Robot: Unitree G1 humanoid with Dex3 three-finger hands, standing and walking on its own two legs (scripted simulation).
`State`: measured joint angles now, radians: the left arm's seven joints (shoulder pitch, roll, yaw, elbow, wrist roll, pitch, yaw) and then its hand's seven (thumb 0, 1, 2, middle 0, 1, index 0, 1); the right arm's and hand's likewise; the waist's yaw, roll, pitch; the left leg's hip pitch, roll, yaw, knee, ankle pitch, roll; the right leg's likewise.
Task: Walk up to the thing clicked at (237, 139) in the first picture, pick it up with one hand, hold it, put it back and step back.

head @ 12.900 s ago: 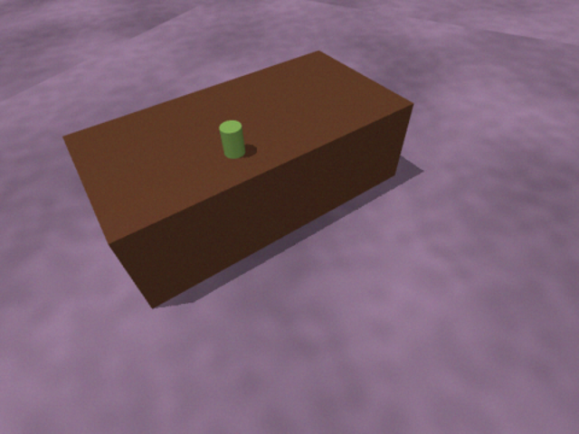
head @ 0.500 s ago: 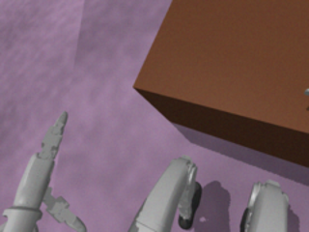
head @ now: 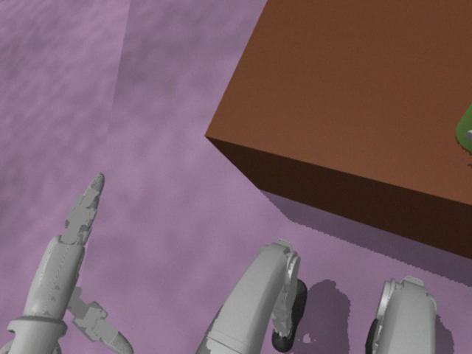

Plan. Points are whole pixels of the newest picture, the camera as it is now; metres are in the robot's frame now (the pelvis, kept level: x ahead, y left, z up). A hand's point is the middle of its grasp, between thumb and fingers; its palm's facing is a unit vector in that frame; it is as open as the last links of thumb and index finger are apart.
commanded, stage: settle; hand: right
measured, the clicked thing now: out of the picture +0.53 -0.21 -0.05
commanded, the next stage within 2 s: lift in 0.86 s
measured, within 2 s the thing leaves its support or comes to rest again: neither
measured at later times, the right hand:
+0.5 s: hand out of the picture +0.54 -0.24 +0.02, palm faces +0.25 +0.97 +0.00, open 11.3 cm
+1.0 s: hand out of the picture +0.55 -0.24 +0.05, palm faces +0.25 +0.97 +0.00, open 11.4 cm
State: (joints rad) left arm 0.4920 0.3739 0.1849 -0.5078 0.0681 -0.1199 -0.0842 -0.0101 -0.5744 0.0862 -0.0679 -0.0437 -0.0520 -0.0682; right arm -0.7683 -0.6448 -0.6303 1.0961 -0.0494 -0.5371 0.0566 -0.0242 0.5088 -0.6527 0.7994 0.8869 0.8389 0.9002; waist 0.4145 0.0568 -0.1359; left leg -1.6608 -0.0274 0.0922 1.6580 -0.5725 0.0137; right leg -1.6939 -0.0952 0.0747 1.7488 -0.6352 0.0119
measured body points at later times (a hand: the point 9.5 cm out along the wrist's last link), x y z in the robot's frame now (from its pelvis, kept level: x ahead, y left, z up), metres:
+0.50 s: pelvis +0.01 +0.00 +0.04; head +0.19 -0.08 +0.44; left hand +0.19 +0.26 +0.15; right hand +0.52 -0.29 +0.02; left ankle +0.09 +0.11 -0.50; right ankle +0.06 -0.13 -0.50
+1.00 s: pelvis +0.02 -0.01 +0.06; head +0.20 -0.08 +0.47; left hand +0.20 +0.25 +0.14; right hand +0.53 -0.29 +0.05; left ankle +0.09 +0.11 -0.50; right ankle +0.06 -0.13 -0.50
